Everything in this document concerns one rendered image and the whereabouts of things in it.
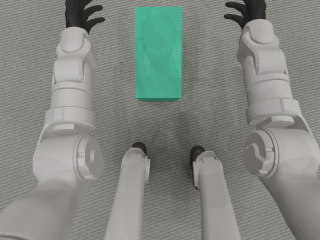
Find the robot left forearm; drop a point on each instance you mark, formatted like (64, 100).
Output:
(72, 89)

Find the robot right hand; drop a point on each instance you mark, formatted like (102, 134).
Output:
(252, 10)

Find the right robot foot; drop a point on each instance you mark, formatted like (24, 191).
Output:
(195, 152)

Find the robot right thigh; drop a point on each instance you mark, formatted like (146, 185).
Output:
(218, 221)

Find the robot right forearm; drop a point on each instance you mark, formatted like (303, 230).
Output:
(266, 80)

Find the left robot upper arm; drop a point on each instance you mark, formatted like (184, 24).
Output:
(64, 168)

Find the carton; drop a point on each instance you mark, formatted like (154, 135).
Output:
(158, 53)

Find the robot left hand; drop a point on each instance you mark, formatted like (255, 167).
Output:
(77, 16)

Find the right robot upper arm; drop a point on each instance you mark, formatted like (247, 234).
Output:
(286, 161)

